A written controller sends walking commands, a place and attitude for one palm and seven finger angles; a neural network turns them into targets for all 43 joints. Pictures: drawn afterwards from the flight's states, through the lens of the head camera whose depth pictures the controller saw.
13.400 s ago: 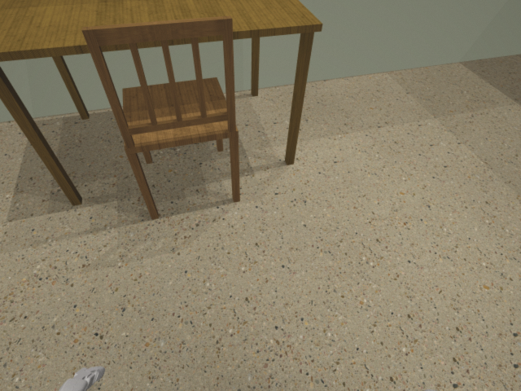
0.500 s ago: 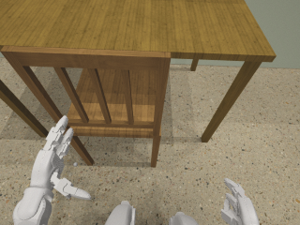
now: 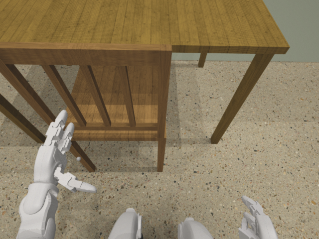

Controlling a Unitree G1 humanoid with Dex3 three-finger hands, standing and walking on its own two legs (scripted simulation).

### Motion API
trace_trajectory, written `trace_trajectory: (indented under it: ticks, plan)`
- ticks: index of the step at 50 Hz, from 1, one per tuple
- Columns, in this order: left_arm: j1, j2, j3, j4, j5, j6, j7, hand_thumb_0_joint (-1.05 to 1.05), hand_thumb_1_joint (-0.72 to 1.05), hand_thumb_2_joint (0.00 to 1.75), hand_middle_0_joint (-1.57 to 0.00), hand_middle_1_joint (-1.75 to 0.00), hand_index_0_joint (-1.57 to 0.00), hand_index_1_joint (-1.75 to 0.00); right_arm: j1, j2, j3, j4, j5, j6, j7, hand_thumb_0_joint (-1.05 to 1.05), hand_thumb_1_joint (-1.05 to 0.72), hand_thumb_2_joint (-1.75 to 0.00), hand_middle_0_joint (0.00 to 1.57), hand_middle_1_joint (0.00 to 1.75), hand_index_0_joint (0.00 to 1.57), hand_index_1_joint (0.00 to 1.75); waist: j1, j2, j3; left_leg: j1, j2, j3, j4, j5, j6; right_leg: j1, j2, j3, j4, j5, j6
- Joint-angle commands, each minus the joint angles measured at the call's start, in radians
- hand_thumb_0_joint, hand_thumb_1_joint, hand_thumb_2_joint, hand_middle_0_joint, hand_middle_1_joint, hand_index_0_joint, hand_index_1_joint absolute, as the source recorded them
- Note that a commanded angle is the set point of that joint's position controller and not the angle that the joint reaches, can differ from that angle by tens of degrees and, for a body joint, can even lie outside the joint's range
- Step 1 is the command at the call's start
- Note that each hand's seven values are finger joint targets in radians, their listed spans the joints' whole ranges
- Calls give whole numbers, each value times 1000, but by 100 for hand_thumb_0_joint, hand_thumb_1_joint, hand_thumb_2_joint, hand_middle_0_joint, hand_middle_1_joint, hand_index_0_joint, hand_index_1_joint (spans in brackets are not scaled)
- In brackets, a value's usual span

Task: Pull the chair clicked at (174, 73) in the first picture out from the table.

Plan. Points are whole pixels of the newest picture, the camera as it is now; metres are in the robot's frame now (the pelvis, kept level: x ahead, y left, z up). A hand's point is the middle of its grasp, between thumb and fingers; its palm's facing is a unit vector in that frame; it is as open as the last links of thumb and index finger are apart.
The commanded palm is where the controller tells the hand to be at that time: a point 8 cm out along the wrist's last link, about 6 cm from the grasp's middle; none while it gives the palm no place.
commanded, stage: aim the fingers beside a spindle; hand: left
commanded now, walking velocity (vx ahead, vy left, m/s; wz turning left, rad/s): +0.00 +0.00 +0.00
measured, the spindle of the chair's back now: (98, 99) +0.50 +0.20 +0.00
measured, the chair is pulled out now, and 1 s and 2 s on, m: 0.00 0.00 0.00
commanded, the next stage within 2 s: none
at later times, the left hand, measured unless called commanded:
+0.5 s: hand (93, 148) +0.33 +0.18 +0.01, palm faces +0.01 -1.00 -0.02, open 16.9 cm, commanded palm +0.31 +0.23 +0.01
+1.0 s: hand (95, 139) +0.36 +0.18 +0.00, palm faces +0.06 -1.00 -0.05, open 16.9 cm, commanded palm +0.33 +0.23 +0.00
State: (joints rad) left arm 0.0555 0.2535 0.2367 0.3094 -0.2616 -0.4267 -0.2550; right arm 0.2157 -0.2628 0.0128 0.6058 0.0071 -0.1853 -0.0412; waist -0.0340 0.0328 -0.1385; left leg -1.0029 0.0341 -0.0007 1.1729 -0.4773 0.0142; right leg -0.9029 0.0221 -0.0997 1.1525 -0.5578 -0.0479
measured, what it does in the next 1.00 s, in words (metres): stands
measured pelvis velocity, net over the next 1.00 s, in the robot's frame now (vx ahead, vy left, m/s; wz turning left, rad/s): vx -0.01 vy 0.02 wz -0.02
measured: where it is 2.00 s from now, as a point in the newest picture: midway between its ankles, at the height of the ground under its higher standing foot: outside the picture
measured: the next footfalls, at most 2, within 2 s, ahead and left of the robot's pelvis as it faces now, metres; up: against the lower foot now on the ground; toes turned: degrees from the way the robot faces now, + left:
none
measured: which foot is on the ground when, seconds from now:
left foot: down 0.00-1.00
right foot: down 0.00-1.00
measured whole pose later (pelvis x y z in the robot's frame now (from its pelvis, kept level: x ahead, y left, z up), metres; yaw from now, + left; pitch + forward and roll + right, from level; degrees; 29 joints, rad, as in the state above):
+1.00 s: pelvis -0.01 +0.02 -0.02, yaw -1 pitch +21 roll -3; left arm -0.20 0.23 0.18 0.47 -0.16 -0.45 -0.08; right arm 0.22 -0.25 0.02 0.60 -0.01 -0.05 -0.01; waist -0.05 0.03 -0.16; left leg -1.14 0.03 0.02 1.26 -0.50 0.04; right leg -1.04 0.02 -0.08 1.24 -0.58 -0.03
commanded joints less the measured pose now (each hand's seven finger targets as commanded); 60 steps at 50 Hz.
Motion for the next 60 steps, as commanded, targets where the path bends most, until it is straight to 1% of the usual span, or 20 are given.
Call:
trace_trajectory:
  ticks: [1, 4, 5, 7, 10, 17, 21, 25, 27, 30, 34, 38, 40, 43, 44, 47, 51, 53, 57, 60]
  plan:
    - [-185, 148, 38, -189, -5, -68, 2, 0, -50, 30, -6, -8, -6, -8, -8, -133, -54, -134, 2, -42, -6, 0, -90, -90, 20, 30, 20, 30, -9, 21, -319, 246, -19, -31, -120, 212, 21, 108, -19, 95, -184, 263, 28]
    - [-231, 153, 37, -176, -4, -63, 8, 0, -50, 30, -6, -8, -6, -8, -6, -136, -53, -129, 2, -36, -7, 0, -90, -90, 20, 30, 20, 30, -16, 10, -321, 242, -17, -34, -115, 198, 21, 90, -17, 94, -182, 244, 29]
    - [-218, 173, 61, -157, 1, -61, 13, 0, -50, 30, -6, -8, -6, -8, -3, -139, -56, -129, 1, -34, -8, 0, -90, -90, 20, 30, 20, 30, -7, 4, -323, 231, -16, -36, -112, 200, 20, 88, -15, 94, -175, 242, 27]
    - [-269, 154, 39, -156, 7, -63, 22, 0, -50, 30, -6, -8, -6, -8, -8, -137, -53, -129, 0, -28, -6, 0, -90, -90, 20, 30, 20, 30, -14, 13, -326, 234, -17, -40, -112, 192, 18, 64, -17, 86, -165, 231, 27]
    - [-245, 141, 31, -146, 18, -59, 40, 0, -50, 30, -6, -8, -6, -8, -3, -136, -55, -136, -4, -22, 0, 0, -90, -90, 20, 30, 20, 30, 0, 40, -347, 260, -15, -46, -112, 226, 15, 51, -14, 74, -146, 250, 21]
    - [-291, 86, -38, -146, 50, -63, 82, 0, -50, 30, -6, -8, -6, -8, 2, -135, -59, -140, -10, 4, 12, 0, -90, -90, 20, 30, 20, 30, -14, 28, -361, 297, -7, -65, -110, 240, 8, -11, -14, 57, -125, 235, 21]
    - [-358, 122, 3, -87, 62, -68, 110, 0, -50, 30, -6, -8, -6, -8, 4, -139, -57, -130, -13, 22, 11, 0, -90, -90, 20, 30, 20, 30, -18, -11, -326, 228, -10, -64, -97, 169, 9, -34, -11, 62, -122, 180, 22]
    - [-426, 127, 0, -96, 75, -88, 127, 0, -50, 30, -6, -8, -6, -8, 3, -139, -55, -131, -18, 32, 14, 0, -90, -90, 20, 30, 20, 30, -11, 51, -367, 248, -12, -68, -88, 176, 6, -52, -11, 63, -104, 172, 14]
    - [-445, 130, 1, -88, 78, -93, 129, 0, -50, 30, -6, -8, -6, -8, 4, -139, -56, -128, -18, 36, 15, 0, -90, -90, 20, 30, 20, 30, -15, 43, -384, 263, -10, -69, -82, 183, 4, -57, -10, 65, -102, 178, 15]
    - [-466, 93, -42, -81, 80, -91, 125, 0, -50, 30, -6, -8, -6, -8, 15, -140, -57, -125, -19, 41, 17, 0, -90, -90, 20, 30, 20, 30, -24, 51, -420, 286, -7, -77, -73, 215, 3, -69, -8, 59, -91, 197, 14]
    - [-474, 50, -86, -32, 86, -74, 129, 0, -50, 30, -6, -8, -6, -8, 19, -142, -59, -118, -16, 55, 22, 0, -90, -90, 20, 30, 20, 30, -33, 42, -399, 285, -3, -86, -73, 206, -2, -105, -10, 50, -87, 184, 16]
    - [-479, 81, -48, -1, 100, -66, 161, 0, -50, 30, -6, -8, -6, -8, 22, -144, -59, -123, -18, 78, 26, 0, -90, -90, 20, 30, 20, 30, -23, 12, -390, 252, -7, -81, -73, 198, 0, -91, -10, 51, -84, 187, 16]
    - [-473, 128, 1, -18, 106, -77, 182, 0, -50, 30, -6, -8, -6, -8, 21, -145, -60, -130, -20, 86, 26, 0, -90, -90, 20, 30, 20, 30, -7, 12, -414, 249, -9, -77, -69, 213, 1, -71, -7, 54, -75, 202, 14]
    - [-490, 125, -1, -72, 108, -100, 198, 0, -50, 30, -6, -8, -6, -8, 17, -133, -57, -138, -23, 94, 31, 0, -90, -90, 20, 30, 20, 30, -4, 50, -451, 277, -13, -65, -66, 247, 1, -39, -8, 64, -77, 240, 15]
    - [-478, 147, 23, -77, 106, -106, 202, 0, -50, 30, -6, -8, -6, -8, 21, -134, -58, -137, -23, 97, 31, 0, -90, -90, 20, 30, 20, 30, 0, 33, -462, 279, -10, -66, -68, 257, 0, -23, -6, 63, -76, 252, 14]
    - [-483, 130, -1, -57, 102, -107, 188, 0, -50, 30, -6, -8, -6, -8, 21, -133, -55, -129, -20, 102, 29, 0, -90, -90, 20, 30, 20, 30, -19, 21, -437, 252, -11, -60, -64, 240, 6, -14, -4, 71, -87, 253, 19]
    - [-475, 49, -88, 16, 93, -84, 139, 0, -50, 30, -6, -8, -6, -8, 27, -137, -56, -118, -10, 101, 25, 0, -90, -90, 20, 30, 20, 30, -52, -6, -359, 231, -6, -64, -67, 195, 9, -57, -5, 63, -106, 216, 20]
    - [-484, 31, -107, 27, 82, -74, 122, 0, -50, 30, -6, -8, -6, -8, 27, -140, -58, -116, -8, 99, 23, 0, -90, -90, 20, 30, 20, 30, -53, -4, -350, 218, -9, -65, -67, 174, 11, -61, -8, 64, -113, 198, 19]
    - [-449, 69, -65, -40, 76, -87, 131, 0, -50, 30, -6, -8, -6, -8, 24, -139, -62, -128, -11, 98, 24, 0, -90, -90, 20, 30, 20, 30, -21, 38, -424, 272, -13, -61, -64, 249, 7, -33, -11, 65, -97, 256, 16]
    - [-455, 163, 22, -83, 93, -112, 176, 0, -50, 30, -6, -8, -6, -8, 23, -138, -62, -127, -17, 103, 23, 0, -90, -90, 20, 30, 20, 30, -8, 43, -442, 273, -11, -58, -55, 283, 5, -17, -8, 69, -79, 289, 16]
